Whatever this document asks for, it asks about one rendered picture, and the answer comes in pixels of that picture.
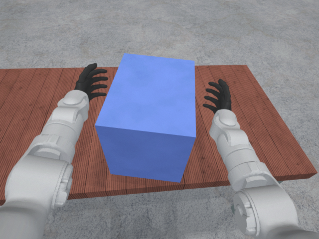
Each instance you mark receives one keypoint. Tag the left robot hand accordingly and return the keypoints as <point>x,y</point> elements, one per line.
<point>86,80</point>

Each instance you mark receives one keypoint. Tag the left robot forearm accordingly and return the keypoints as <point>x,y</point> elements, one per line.
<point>61,132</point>

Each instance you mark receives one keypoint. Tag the table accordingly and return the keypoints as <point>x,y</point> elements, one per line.
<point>28,97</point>

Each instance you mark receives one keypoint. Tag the right robot upper arm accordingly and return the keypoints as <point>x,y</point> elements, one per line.
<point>266,212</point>

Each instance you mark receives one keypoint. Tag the left robot upper arm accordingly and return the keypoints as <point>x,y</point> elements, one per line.
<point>39,185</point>

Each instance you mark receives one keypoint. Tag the carton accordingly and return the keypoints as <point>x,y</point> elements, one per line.
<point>147,124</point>

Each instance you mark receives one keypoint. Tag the right robot forearm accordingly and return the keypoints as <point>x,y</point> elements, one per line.
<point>244,167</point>

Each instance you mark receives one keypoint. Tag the right robot hand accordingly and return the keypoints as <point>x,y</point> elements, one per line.
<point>224,101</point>

